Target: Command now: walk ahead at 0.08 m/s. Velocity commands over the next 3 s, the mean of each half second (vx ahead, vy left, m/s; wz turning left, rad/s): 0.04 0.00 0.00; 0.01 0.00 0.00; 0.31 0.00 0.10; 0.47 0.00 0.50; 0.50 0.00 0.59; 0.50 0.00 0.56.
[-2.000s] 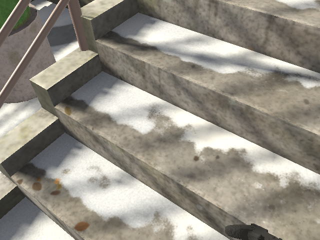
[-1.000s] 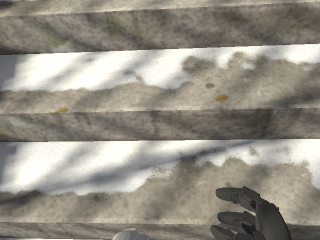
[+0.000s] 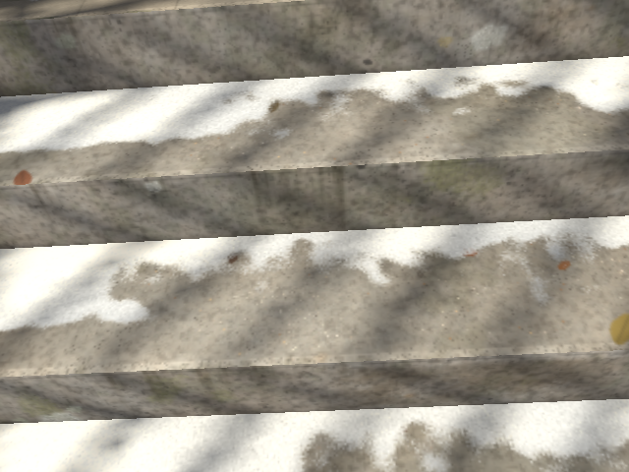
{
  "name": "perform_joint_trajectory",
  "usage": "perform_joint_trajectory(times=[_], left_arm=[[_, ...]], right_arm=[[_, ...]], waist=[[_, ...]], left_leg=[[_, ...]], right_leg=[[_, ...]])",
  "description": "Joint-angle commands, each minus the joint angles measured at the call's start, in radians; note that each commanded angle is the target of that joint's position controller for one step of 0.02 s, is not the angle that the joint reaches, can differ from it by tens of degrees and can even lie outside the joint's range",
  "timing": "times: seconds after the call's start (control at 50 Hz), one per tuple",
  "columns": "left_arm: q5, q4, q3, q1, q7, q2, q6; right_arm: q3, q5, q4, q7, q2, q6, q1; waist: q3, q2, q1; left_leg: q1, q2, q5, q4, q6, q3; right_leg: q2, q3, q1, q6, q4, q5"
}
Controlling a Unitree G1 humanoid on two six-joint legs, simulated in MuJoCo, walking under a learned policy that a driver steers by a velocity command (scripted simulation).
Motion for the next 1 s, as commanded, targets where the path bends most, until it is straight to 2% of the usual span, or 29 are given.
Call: perform_joint_trajectory(times=[0.02, 0.06, 0.08, 0.1, 0.12, 0.14, 0.16, 0.2, 0.22, 0.24, 0.26, 0.28, 0.3, 0.32, 0.34, 0.36, 0.38, 0.4, 0.42, 0.44, 0.46, 0.48, 0.54, 0.68, 0.82, 0.98, 1.0], left_arm=[[0.010, -0.031, -0.028, -0.035, -0.005, -0.055, -0.015], [0.021, -0.036, -0.042, -0.050, 0.012, -0.064, -0.010], [0.031, -0.039, -0.054, -0.062, 0.017, -0.077, -0.016], [0.043, -0.043, -0.058, -0.083, 0.020, -0.052, -0.014], [0.045, -0.044, -0.057, -0.083, 0.023, -0.028, -0.015], [0.035, -0.040, -0.055, -0.076, 0.030, -0.015, -0.014], [0.023, -0.038, -0.055, -0.074, 0.041, -0.019, -0.010], [0.001, -0.037, -0.042, -0.105, 0.058, -0.012, 0.000], [-0.007, -0.042, -0.034, -0.105, 0.067, 0.002, 0.006], [-0.010, -0.026, -0.023, -0.020, 0.074, 0.024, 0.011], [-0.008, -0.014, -0.022, 0.026, 0.076, 0.020, 0.020], [-0.017, 0.002, -0.023, 0.044, 0.070, 0.020, 0.021], [-0.030, -0.007, -0.026, 0.023, 0.062, 0.006, 0.021], [-0.042, 0.020, -0.013, 0.083, 0.054, 0.021, 0.014], [-0.040, 0.063, -0.002, 0.216, 0.032, 0.017, 0.002], [-0.041, 0.087, -0.019, 0.223, 0.027, -0.031, 0.003], [-0.042, 0.084, -0.010, 0.122, 0.035, 0.023, 0.015], [-0.040, 0.081, -0.001, 0.036, 0.043, 0.057, 0.031], [-0.029, 0.083, -0.004, 0.033, 0.048, 0.039, 0.045], [-0.016, 0.086, -0.005, 0.048, 0.053, 0.033, 0.052], [-0.016, 0.088, -0.001, 0.039, 0.056, 0.047, 0.053], [-0.023, 0.092, 0.001, 0.026, 0.057, 0.054, 0.052], [-0.030, 0.112, 0.003, 0.022, 0.056, 0.053, 0.052], [-0.030, 0.155, 0.002, 0.037, 0.060, 0.046, 0.059], [-0.031, 0.181, 0.003, 0.047, 0.066, 0.050, 0.059], [-0.031, 0.198, 0.006, 0.053, 0.071, 0.048, 0.053], [-0.035, 0.201, 0.012, 0.058, 0.072, 0.061, 0.054]], right_arm=[[0.054, -0.008, -0.005, -0.005, 0.123, 0.016, 0.171], [0.061, -0.028, -0.005, -0.020, 0.112, 0.041, 0.123], [0.053, -0.035, 0.010, -0.025, 0.090, 0.048, 0.120], [0.050, -0.032, 0.045, -0.033, 0.084, 0.059, 0.163], [0.045, -0.029, 0.056, -0.042, 0.073, 0.064, 0.163], [0.042, -0.029, 0.060, -0.050, 0.066, 0.069, 0.144], [0.041, -0.032, 0.061, -0.054, 0.062, 0.072, 0.119], [0.052, -0.048, 0.064, -0.051, 0.077, 0.079, 0.065], [0.061, -0.045, 0.065, -0.047, 0.111, 0.083, 0.035], [0.059, -0.035, 0.070, -0.046, 0.111, 0.092, 0.002], [0.053, -0.024, 0.092, -0.045, 0.100, 0.098, 0.018], [0.054, -0.019, 0.122, -0.043, 0.118, 0.099, 0.065], [0.055, -0.023, 0.133, -0.040, 0.125, 0.100, 0.084], [0.038, -0.049, 0.149, -0.039, 0.045, 0.093, 0.114], [0.033, -0.056, 0.148, -0.036, 0.004, 0.090, 0.099], [0.047, -0.050, 0.140, -0.025, 0.065, 0.087, 0.039], [0.044, -0.036, 0.144, -0.012, 0.090, 0.081, 0.024], [0.047, -0.037, 0.154, -0.009, 0.092, 0.074, 0.063], [0.042, -0.039, 0.160, -0.011, 0.061, 0.065, 0.057], [0.030, -0.032, 0.165, -0.014, 0.025, 0.056, 0.043], [0.029, -0.029, 0.170, -0.018, 0.026, 0.051, 0.042], [0.032, -0.032, 0.176, -0.019, 0.036, 0.048, 0.050], [0.030, -0.033, 0.189, -0.022, 0.031, 0.045, 0.065], [0.025, -0.033, 0.200, -0.025, 0.028, 0.053, 0.067], [0.022, -0.033, 0.201, -0.028, 0.027, 0.061, 0.065], [0.020, -0.031, 0.200, -0.032, 0.025, 0.064, 0.058], [0.012, -0.026, 0.203, -0.035, 0.003, 0.066, 0.068]], waist=[[-0.007, -0.106, -0.095], [-0.004, -0.097, -0.096], [-0.026, -0.101, -0.092], [-0.051, -0.127, -0.102], [-0.045, -0.142, -0.092], [-0.037, -0.150, -0.076], [-0.031, -0.154, -0.062], [-0.042, -0.154, -0.047], [-0.040, -0.176, -0.023], [-0.017, -0.209, 0.029], [0.009, -0.216, 0.041], [0.027, -0.211, 0.014], [0.083, -0.185, 0.004], [0.059, -0.092, 0.036], [-0.033, 0.084, 0.111], [-0.052, 0.127, 0.112], [0.017, 0.048, 0.060], [0.027, -0.034, 0.014], [0.007, -0.024, 0.028], [-0.007, -0.005, 0.040], [-0.021, -0.005, 0.036], [-0.030, -0.010, 0.030], [-0.041, -0.025, 0.020], [-0.002, -0.060, 0.015], [0.040, -0.065, 0.012], [0.056, -0.069, 0.012], [0.042, -0.062, 0.008]], left_leg=[[-0.163, 0.021, 0.066, 0.091, 0.015, -0.073], [-0.137, 0.031, 0.112, -0.033, -0.045, -0.016], [-0.090, 0.042, 0.140, -0.063, -0.070, 0.005], [-0.029, 0.038, 0.156, -0.018, -0.090, 0.060], [-0.021, 0.050, 0.155, -0.026, -0.110, 0.063], [-0.014, 0.068, 0.148, -0.083, -0.123, 0.069], [-0.002, 0.094, 0.141, -0.182, -0.134, 0.083], [0.117, 0.163, 0.122, -0.581, -0.146, 0.155], [0.236, 0.164, 0.056, -0.811, -0.152, 0.190], [0.298, 0.130, -0.107, -0.932, -0.158, 0.242], [0.339, 0.112, -0.200, -1.041, -0.142, 0.240], [0.423, 0.118, -0.166, -1.226, -0.120, 0.207], [0.414, 0.119, -0.096, -1.464, -0.097, 0.185], [0.481, 0.173, 0.221, -1.497, -0.083, 0.098], [0.674, 0.230, 0.610, -1.400, -0.032, 0.043], [0.633, 0.221, 0.450, -1.392, 0.022, 0.047], [0.504, 0.179, 0.189, -1.419, 0.023, 0.068], [0.485, 0.166, 0.146, -1.448, 0.008, 0.077], [0.506, 0.165, 0.166, -1.449, -0.002, 0.081], [0.512, 0.161, 0.160, -1.451, -0.003, 0.083], [0.527, 0.160, 0.162, -1.460, -0.006, 0.082], [0.546, 0.159, 0.186, -1.463, -0.011, 0.081], [0.588, 0.160, 0.229, -1.468, -0.014, 0.084], [0.603, 0.155, 0.204, -1.489, -0.011, 0.091], [0.592, 0.145, 0.126, -1.512, -0.012, 0.099], [0.579, 0.138, 0.036, -1.531, -0.012, 0.103], [0.583, 0.132, -0.087, -1.533, 0.004, 0.100]], right_leg=[[-0.175, 0.213, 0.072, -0.074, -0.373, 0.196], [-0.142, 0.108, 0.001, -0.090, -0.391, 0.178], [-0.140, 0.092, -0.026, -0.103, -0.416, 0.180], [-0.148, 0.099, -0.051, -0.129, -0.424, 0.191], [-0.158, 0.105, -0.057, -0.142, -0.442, 0.155], [-0.161, 0.115, -0.034, -0.146, -0.455, 0.109], [-0.155, 0.121, 0.005, -0.141, -0.466, 0.072], [-0.125, 0.094, 0.086, -0.111, -0.488, 0.068], [-0.117, 0.079, 0.079, -0.114, -0.501, 0.096], [-0.148, 0.141, 0.100, -0.151, -0.507, 0.068], [-0.189, 0.217, 0.138, -0.170, -0.481, 0.053], [-0.211, 0.238, 0.150, -0.166, -0.445, 0.175], [-0.179, 0.236, 0.216, -0.132, -0.391, 0.248], [-0.119, 0.181, 0.231, -0.090, -0.275, 0.269], [-0.073, 0.169, 0.141, -0.046, -0.254, 0.054], [-0.067, 0.157, 0.165, -0.010, -0.362, 0.050], [-0.041, 0.115, 0.235, 0.009, -0.395, 0.089], [-0.032, 0.099, 0.268, 0.013, -0.367, 0.094], [-0.033, 0.101, 0.295, 0.015, -0.369, 0.105], [-0.035, 0.102, 0.327, 0.021, -0.379, 0.113], [-0.037, 0.104, 0.342, 0.022, -0.387, 0.128], [-0.038, 0.105, 0.347, 0.019, -0.389, 0.146], [-0.039, 0.102, 0.351, 0.022, -0.389, 0.159], [-0.044, 0.097, 0.335, 0.036, -0.394, 0.123], [-0.050, 0.099, 0.318, 0.039, -0.407, 0.096], [-0.052, 0.104, 0.310, 0.034, -0.424, 0.077], [-0.032, 0.083, 0.305, 0.025, -0.397, -0.015]])
Next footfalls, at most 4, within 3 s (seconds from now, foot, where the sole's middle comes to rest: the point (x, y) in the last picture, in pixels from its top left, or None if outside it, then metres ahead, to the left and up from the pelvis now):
0.30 left None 0.15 0.12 -0.74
1.52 right None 0.38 -0.33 -0.57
2.20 left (351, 304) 0.70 0.00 -0.40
2.74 right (323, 113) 1.05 0.03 -0.23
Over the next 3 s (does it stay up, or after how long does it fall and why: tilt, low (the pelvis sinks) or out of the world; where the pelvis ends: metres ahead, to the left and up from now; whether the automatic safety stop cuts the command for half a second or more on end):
stays up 0.95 0.06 0.52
